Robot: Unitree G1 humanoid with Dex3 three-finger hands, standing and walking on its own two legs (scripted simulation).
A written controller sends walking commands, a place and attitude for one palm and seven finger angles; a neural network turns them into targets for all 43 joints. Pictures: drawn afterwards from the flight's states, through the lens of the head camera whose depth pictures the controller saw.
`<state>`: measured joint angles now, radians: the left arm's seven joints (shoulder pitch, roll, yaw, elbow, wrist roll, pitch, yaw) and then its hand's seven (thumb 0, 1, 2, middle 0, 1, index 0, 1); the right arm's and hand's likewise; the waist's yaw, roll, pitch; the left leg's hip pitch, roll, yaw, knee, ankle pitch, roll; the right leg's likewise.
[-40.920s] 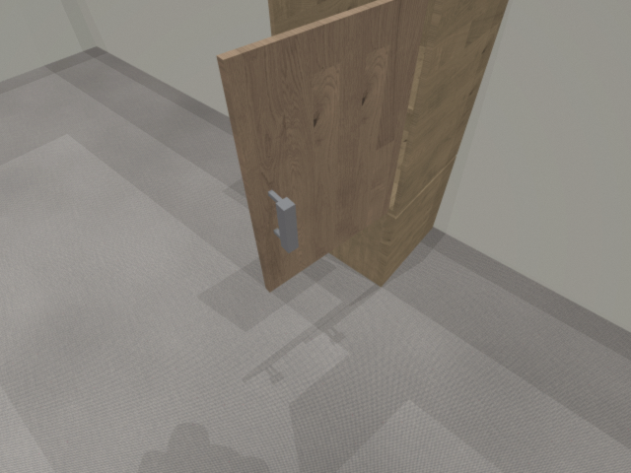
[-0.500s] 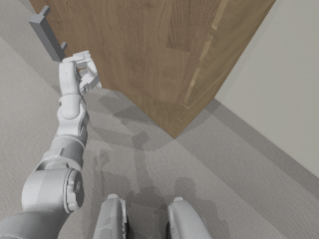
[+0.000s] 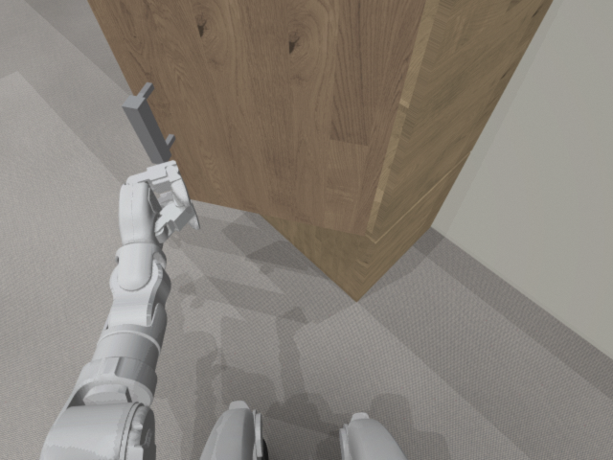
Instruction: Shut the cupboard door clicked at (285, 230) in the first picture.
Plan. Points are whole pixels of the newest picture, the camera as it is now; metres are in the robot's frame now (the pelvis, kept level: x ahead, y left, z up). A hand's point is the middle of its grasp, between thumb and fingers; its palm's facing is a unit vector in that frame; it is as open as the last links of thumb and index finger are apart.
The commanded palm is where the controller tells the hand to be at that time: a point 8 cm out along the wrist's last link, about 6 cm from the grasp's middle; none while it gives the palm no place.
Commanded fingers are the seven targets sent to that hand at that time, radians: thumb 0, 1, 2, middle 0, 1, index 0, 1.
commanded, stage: draw the hand back to the body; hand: left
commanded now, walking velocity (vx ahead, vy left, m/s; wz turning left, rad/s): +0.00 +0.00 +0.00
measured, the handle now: (154, 124) +0.64 +0.24 +0.01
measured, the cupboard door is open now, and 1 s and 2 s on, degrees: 31 31 31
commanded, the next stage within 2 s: step back with the hand held close in 1.32 s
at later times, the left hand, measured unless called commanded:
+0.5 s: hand (58, 266) +0.30 +0.22 +0.15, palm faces +0.22 -0.94 -0.25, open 3.3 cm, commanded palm +0.26 +0.26 +0.18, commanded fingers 0.00 0.90 0.90 -0.78 -0.93 -0.78 -0.93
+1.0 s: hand out of the picture +0.21 +0.29 +0.26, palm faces +0.50 -0.75 -0.44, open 6.6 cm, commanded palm +0.17 +0.32 +0.27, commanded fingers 0.00 0.90 0.90 -0.20 -0.30 -0.20 -0.30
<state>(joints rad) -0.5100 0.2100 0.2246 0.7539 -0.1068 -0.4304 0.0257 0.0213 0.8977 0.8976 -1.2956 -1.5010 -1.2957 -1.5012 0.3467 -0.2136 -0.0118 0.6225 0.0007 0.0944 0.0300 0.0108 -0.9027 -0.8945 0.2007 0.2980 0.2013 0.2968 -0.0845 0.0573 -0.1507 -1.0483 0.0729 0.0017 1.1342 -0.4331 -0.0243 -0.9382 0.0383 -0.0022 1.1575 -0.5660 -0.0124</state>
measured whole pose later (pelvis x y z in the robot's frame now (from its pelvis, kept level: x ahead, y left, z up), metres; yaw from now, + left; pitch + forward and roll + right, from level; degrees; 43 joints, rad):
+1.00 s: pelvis +0.05 +0.01 +0.09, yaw +3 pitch -3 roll +0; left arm 0.48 0.37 0.36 -0.38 -0.08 -0.05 0.10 0.02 0.89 0.90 -0.36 -0.47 -0.36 -0.47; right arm 0.20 -0.22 0.03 0.62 0.02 -0.06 -0.07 0.02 -0.90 -0.89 0.20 0.30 0.20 0.30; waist 0.07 0.08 -0.03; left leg -0.19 0.02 0.01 0.47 -0.23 -0.01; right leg -0.06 -0.01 -0.01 0.44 -0.33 0.00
